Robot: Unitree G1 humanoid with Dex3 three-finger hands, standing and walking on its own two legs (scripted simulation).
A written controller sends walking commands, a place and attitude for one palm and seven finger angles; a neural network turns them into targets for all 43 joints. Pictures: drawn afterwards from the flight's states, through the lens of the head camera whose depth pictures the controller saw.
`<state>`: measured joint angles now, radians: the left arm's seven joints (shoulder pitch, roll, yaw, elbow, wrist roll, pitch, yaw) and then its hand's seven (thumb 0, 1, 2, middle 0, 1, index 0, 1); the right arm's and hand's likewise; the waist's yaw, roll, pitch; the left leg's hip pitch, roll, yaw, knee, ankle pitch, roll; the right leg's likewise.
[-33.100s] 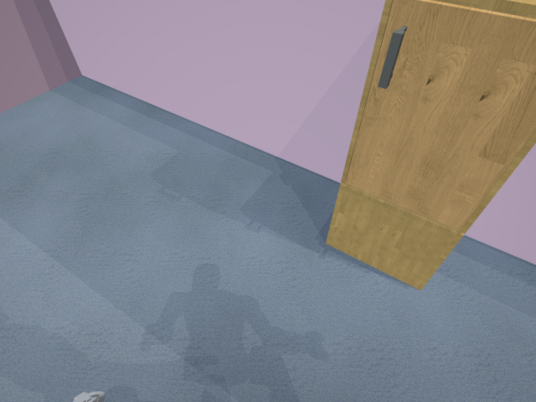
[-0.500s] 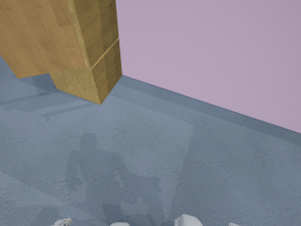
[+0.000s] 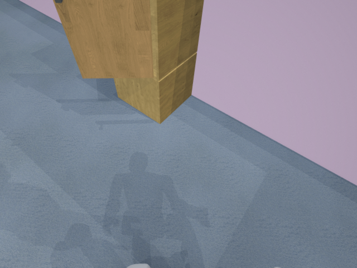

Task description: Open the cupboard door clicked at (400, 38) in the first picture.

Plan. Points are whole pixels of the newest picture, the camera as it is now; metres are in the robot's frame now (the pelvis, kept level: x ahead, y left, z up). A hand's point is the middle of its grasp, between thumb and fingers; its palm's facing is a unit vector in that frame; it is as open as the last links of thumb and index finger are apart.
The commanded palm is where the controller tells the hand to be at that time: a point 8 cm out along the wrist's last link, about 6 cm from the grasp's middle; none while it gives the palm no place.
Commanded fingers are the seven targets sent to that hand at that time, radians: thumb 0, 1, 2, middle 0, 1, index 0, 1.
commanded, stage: turn to face it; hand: left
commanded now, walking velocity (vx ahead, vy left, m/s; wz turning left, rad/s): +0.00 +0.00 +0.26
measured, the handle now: out of the picture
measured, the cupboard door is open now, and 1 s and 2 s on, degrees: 41 41 41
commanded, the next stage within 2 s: take the last steps up to it in 0.04 s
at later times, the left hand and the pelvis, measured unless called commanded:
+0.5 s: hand out of the picture +0.00 +0.19 -0.15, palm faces +0.22 -0.95 -0.20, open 7.4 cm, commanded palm none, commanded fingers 0.00 0.90 0.90 -0.20 -0.30 -0.20 -0.30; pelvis +0.04 +0.02 +0.02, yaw +9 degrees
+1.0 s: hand (58, 211) +0.25 +0.33 -0.13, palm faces +0.20 -0.96 -0.22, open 7.4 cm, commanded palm none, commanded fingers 0.00 0.90 0.90 -0.20 -0.30 -0.20 -0.30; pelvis +0.18 +0.13 +0.02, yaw +10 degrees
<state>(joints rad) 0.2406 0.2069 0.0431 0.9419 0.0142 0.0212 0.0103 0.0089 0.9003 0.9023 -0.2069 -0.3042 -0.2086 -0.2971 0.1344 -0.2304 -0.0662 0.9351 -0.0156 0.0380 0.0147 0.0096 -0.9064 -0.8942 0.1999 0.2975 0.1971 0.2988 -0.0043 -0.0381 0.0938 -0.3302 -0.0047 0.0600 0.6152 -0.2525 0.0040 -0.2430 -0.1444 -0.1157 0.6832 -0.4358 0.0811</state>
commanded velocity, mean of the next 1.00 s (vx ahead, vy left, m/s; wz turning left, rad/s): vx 0.26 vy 0.10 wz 0.11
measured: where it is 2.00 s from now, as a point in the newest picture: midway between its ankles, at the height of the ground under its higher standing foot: (137, 208)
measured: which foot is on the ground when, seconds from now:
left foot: down 0.00-0.30, up 0.32-0.62, down 0.64-1.00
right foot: up 0.00-0.28, down 0.30-0.64, up 0.66-1.00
